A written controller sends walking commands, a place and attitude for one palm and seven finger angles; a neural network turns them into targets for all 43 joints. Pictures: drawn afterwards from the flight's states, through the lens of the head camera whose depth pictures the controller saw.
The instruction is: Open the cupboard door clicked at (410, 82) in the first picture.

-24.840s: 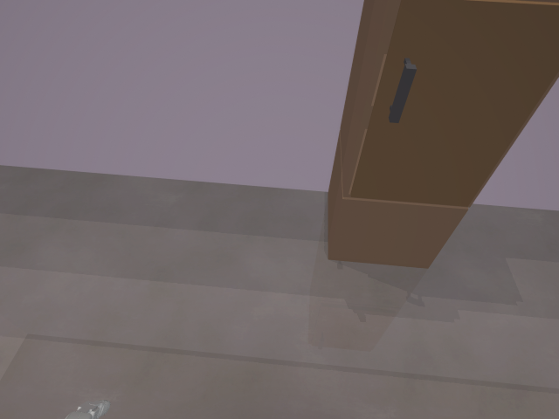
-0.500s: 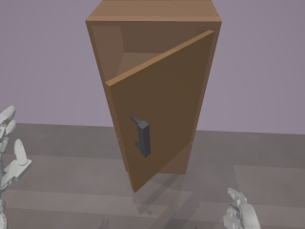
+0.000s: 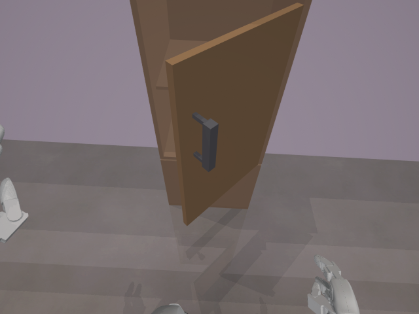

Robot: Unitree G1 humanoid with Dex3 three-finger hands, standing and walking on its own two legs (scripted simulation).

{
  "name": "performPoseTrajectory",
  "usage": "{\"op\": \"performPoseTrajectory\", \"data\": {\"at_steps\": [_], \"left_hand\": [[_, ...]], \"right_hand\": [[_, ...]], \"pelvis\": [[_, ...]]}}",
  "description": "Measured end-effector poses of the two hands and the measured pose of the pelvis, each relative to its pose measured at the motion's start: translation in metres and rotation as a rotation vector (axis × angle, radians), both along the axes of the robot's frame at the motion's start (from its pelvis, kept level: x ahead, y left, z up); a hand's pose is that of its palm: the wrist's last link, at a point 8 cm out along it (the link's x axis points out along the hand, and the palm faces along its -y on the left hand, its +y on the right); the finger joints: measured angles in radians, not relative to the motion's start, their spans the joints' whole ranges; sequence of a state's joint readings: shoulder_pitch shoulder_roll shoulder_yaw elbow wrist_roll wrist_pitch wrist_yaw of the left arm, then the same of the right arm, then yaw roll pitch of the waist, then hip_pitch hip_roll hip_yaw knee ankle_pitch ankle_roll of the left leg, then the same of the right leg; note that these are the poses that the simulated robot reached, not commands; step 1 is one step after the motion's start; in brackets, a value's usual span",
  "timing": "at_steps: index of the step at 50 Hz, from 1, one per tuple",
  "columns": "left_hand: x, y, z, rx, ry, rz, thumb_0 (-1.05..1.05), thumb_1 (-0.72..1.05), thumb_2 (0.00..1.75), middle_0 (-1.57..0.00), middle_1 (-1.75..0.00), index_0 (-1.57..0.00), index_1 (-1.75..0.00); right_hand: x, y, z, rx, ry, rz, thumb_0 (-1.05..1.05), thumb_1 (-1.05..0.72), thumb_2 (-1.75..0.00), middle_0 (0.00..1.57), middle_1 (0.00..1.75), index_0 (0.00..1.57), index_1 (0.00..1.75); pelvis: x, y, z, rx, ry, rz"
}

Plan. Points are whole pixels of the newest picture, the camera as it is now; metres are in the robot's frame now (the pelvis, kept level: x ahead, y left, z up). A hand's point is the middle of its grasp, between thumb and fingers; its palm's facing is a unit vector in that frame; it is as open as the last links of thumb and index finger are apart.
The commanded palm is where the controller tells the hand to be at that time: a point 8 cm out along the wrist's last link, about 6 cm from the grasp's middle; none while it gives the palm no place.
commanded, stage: step back with the hand held close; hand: left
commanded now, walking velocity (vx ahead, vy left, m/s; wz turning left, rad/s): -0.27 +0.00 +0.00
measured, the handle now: (203, 142) +0.44 +0.05 +0.07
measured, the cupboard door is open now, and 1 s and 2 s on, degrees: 47 47 47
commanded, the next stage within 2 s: stop stepping back and stand still in 0.38 s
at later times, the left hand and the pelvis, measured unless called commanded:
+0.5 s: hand out of the picture +0.08 +0.26 +0.18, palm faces +0.47 -0.75 -0.47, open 7.4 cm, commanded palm +0.03 +0.29 +0.19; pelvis -0.11 -0.01 -0.01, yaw +0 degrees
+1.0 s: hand out of the picture +0.01 +0.24 +0.18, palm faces +0.37 -0.79 -0.49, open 7.4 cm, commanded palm -0.04 +0.28 +0.19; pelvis -0.20 -0.01 +0.01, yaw -3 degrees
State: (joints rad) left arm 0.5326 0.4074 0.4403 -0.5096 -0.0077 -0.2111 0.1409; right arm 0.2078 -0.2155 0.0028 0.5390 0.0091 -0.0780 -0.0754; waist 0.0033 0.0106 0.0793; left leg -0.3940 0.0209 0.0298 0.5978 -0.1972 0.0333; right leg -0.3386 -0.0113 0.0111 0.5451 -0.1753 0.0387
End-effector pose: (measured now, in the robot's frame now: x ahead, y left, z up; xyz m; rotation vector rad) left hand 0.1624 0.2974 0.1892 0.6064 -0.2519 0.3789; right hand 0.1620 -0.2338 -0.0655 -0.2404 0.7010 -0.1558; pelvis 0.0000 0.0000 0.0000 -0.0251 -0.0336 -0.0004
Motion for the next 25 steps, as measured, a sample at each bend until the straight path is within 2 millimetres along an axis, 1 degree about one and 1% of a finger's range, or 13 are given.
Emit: {"op": "performPoseTrajectory", "data": {"at_steps": [7,12,15,18,20,23,25], "left_hand": [[-0.035,-0.001,0.0,-0.019,-0.058,0.017,0.01,0.88,0.9,-0.21,-0.3,-0.21,-0.3],[-0.047,0.004,-0.001,-0.025,-0.091,-0.018,0.01,0.88,0.9,-0.21,-0.3,-0.21,-0.3],[-0.057,0.009,0.006,0.013,-0.097,-0.027,0.01,0.88,0.9,-0.21,-0.3,-0.21,-0.3],[-0.076,0.011,0.015,0.037,-0.12,-0.019,0.01,0.88,0.9,-0.21,-0.3,-0.21,-0.3],[-0.091,0.01,0.015,0.029,-0.118,0.0,0.01,0.88,0.9,-0.21,-0.3,-0.21,-0.3],[-0.114,0.003,0.009,0.023,-0.095,0.02,0.01,0.89,0.9,-0.21,-0.3,-0.21,-0.3],[-0.123,-0.002,0.004,-0.009,-0.071,0.023,0.01,0.89,0.9,-0.21,-0.3,-0.21,-0.3]], "right_hand": [[-0.03,0.003,-0.011,-0.011,0.03,0.031,0.02,-0.9,-0.9,0.21,0.3,0.21,0.3],[-0.053,0.003,-0.013,-0.041,0.038,0.01,0.02,-0.91,-0.89,0.21,0.3,0.21,0.3],[-0.067,0.007,-0.012,-0.035,0.026,0.001,0.02,-0.91,-0.9,0.21,0.3,0.21,0.3],[-0.077,0.012,-0.011,-0.002,0.015,0.015,0.02,-0.91,-0.9,0.2,0.3,0.21,0.3],[-0.082,0.014,-0.011,0.018,0.002,0.032,0.02,-0.91,-0.9,0.2,0.3,0.21,0.3],[-0.085,0.015,-0.015,0.045,-0.025,0.069,0.02,-0.9,-0.9,0.21,0.3,0.21,0.3],[-0.091,0.015,-0.016,0.039,-0.003,0.092,0.02,-0.9,-0.9,0.21,0.3,0.21,0.3]], "pelvis": [[-0.026,0.0,-0.005,0.002,-0.002,0.017],[-0.048,0.008,-0.008,-0.012,-0.008,0.014],[-0.062,0.007,-0.008,-0.046,-0.012,0.039],[-0.074,0.002,-0.007,-0.052,-0.004,0.053],[-0.082,-0.002,-0.007,-0.044,0.01,0.048],[-0.099,-0.008,-0.013,0.004,0.049,0.017],[-0.111,-0.006,-0.008,0.004,0.042,-0.004]]}}
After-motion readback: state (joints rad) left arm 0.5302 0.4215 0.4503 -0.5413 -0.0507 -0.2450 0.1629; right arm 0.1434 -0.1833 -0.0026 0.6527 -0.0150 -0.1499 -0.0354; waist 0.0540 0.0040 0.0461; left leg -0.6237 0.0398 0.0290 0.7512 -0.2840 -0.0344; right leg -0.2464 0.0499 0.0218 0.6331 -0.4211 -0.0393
